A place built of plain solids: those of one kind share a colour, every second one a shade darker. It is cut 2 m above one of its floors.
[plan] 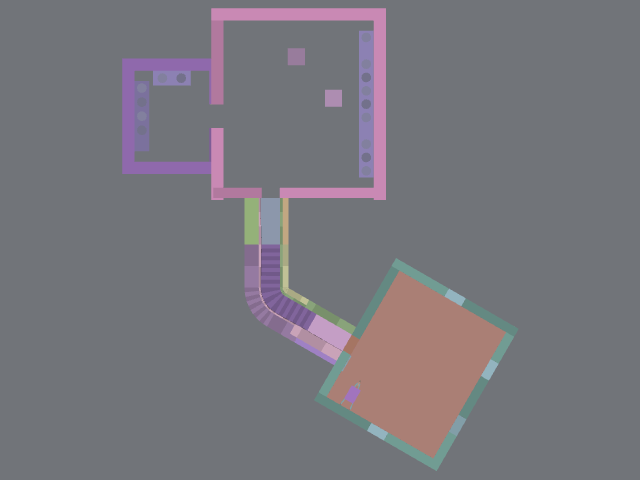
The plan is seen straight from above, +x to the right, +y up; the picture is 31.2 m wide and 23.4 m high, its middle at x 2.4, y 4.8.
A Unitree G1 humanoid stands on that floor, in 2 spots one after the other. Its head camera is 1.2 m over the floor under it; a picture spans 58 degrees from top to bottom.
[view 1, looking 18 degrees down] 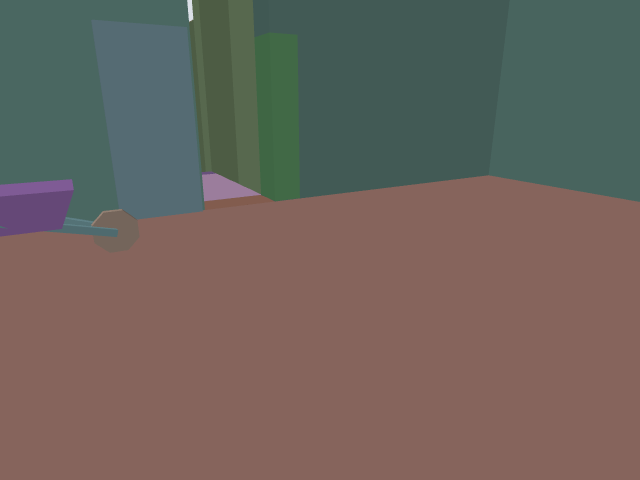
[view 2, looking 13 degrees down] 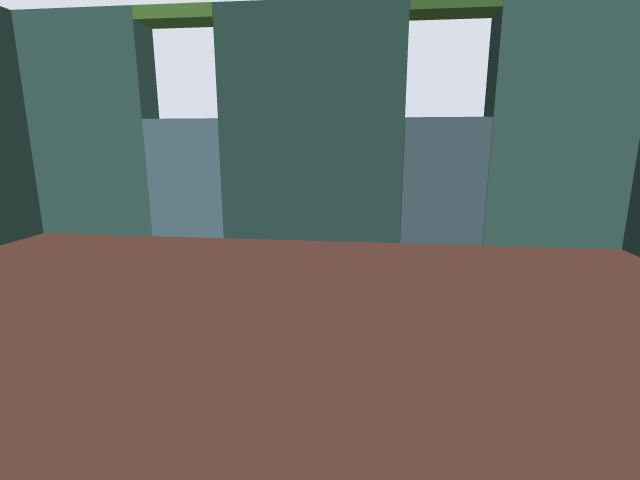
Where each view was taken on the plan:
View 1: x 7.43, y -4.30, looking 120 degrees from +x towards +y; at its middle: floor_yard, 3.88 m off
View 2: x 4.89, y -0.87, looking -23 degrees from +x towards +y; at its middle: wall_yard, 5.29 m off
